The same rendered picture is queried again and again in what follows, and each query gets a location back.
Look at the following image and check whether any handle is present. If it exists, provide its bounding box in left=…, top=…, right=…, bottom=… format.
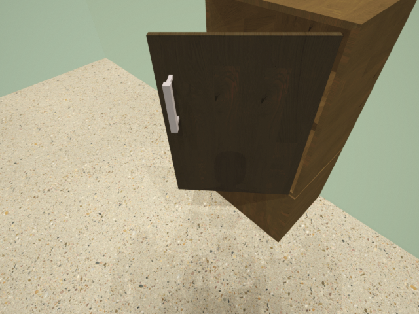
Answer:
left=162, top=75, right=179, bottom=133

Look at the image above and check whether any cupboard door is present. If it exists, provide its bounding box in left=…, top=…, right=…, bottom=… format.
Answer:
left=146, top=32, right=343, bottom=195

